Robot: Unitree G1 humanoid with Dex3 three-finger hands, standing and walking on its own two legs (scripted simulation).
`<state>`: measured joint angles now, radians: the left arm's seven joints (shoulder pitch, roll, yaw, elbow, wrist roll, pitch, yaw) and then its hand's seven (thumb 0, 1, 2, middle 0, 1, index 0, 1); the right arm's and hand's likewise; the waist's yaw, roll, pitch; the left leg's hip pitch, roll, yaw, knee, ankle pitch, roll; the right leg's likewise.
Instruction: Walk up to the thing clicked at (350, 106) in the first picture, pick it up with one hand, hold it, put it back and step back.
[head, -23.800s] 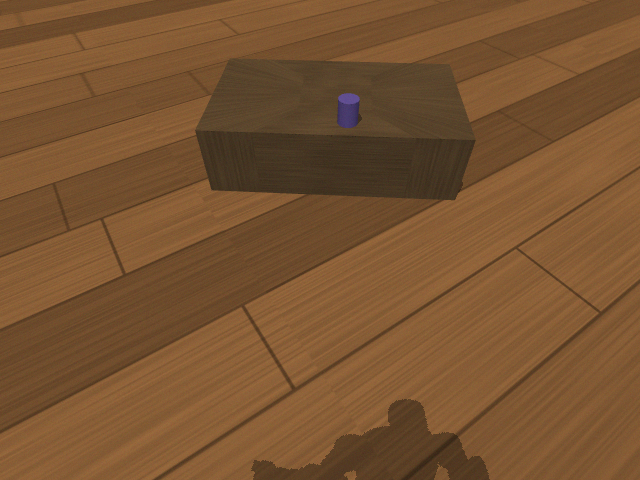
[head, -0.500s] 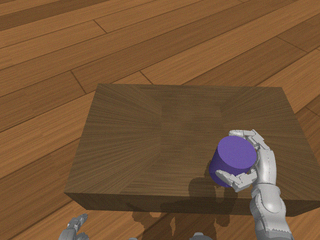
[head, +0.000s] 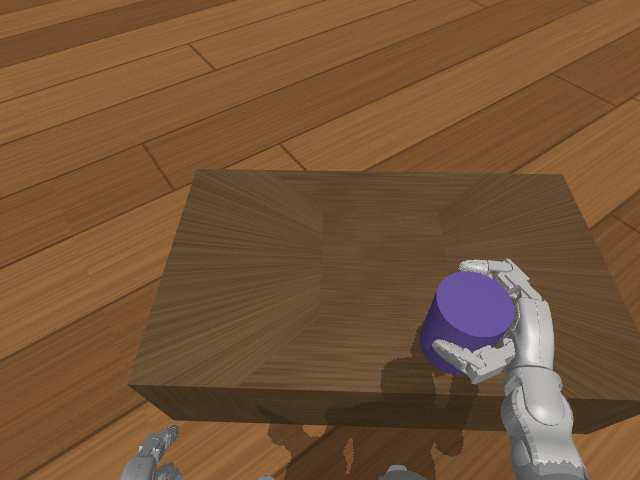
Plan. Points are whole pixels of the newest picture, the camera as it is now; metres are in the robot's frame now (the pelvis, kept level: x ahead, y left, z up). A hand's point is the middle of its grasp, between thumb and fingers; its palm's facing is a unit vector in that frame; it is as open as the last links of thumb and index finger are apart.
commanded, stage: crouch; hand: right
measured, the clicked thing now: (462, 324) +0.32 -0.16 +0.00
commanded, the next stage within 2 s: lower in 1.18 s
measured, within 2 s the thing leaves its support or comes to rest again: rests again in 2.00 s
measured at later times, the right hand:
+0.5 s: hand (455, 328) +0.36 -0.19 -0.11, palm faces +0.17 +0.99 -0.05, open 11.6 cm
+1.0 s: hand (441, 334) +0.39 -0.20 -0.20, palm faces +0.16 +0.99 -0.03, open 11.7 cm
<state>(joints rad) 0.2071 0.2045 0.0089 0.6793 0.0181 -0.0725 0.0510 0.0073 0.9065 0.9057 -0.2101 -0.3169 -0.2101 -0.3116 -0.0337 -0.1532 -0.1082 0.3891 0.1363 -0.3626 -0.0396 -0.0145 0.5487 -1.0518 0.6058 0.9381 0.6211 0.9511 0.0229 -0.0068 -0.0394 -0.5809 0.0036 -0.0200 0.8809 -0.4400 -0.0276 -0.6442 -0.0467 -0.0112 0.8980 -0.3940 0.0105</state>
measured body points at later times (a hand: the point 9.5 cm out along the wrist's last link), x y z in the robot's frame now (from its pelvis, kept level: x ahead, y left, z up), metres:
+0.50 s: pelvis -0.02 +0.00 -0.09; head +0.11 -0.02 +0.34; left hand +0.10 +0.27 -0.21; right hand +0.35 -0.24 -0.10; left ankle +0.00 +0.14 -0.69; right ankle +0.03 -0.12 -0.69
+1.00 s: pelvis -0.04 +0.00 -0.17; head +0.14 -0.02 +0.24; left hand +0.08 +0.27 -0.30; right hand +0.38 -0.25 -0.20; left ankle +0.00 +0.14 -0.69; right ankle +0.03 -0.12 -0.69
